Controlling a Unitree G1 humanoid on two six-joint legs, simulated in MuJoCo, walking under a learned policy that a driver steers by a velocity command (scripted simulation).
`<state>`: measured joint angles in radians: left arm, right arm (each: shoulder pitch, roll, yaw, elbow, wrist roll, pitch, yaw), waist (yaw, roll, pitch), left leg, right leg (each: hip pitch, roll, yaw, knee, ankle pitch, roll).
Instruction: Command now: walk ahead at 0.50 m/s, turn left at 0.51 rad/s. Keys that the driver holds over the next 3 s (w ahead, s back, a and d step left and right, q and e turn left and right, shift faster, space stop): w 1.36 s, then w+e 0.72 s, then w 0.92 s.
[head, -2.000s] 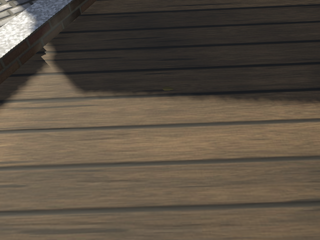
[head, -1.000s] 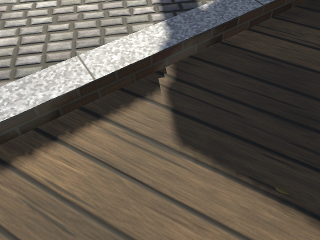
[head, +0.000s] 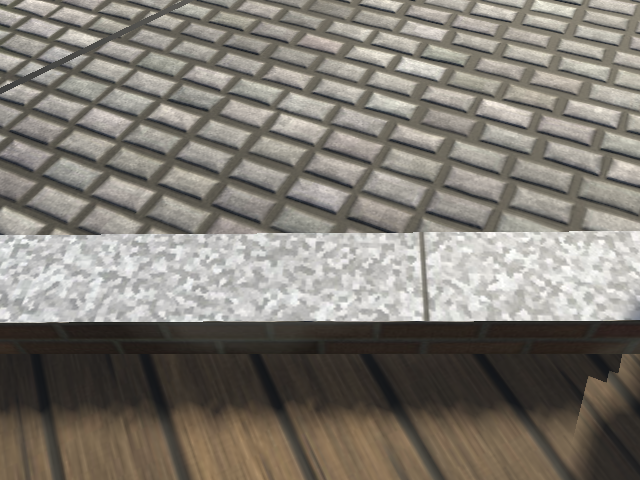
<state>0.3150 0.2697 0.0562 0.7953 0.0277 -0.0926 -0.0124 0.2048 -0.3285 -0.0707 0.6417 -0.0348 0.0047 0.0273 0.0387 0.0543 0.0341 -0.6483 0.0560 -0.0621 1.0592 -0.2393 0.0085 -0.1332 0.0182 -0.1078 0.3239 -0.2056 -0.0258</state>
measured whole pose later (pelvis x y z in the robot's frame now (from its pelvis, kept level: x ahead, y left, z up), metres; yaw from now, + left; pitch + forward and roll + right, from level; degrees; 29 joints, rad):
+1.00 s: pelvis +0.52 +0.03 +0.00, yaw +5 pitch +0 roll +0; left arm 0.42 0.21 0.03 0.98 0.02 -0.08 0.00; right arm 0.21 -0.24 -0.04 0.92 -0.05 -0.02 0.03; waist 0.01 0.04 0.02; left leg -0.67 0.08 0.01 1.31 -0.25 0.02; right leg -0.09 0.06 -0.09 0.30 -0.21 -0.09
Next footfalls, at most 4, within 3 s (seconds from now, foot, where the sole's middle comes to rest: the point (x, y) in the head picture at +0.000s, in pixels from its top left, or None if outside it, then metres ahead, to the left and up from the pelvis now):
0.22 left None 0.25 0.13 -0.78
0.70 right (376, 453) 0.54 -0.04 -0.78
1.32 left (267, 265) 0.92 0.21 -0.64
1.94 right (328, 180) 1.19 0.08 -0.64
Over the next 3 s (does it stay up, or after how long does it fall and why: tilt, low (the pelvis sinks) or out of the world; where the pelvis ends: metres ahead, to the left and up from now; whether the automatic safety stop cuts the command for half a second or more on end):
stays up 1.64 0.02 0.13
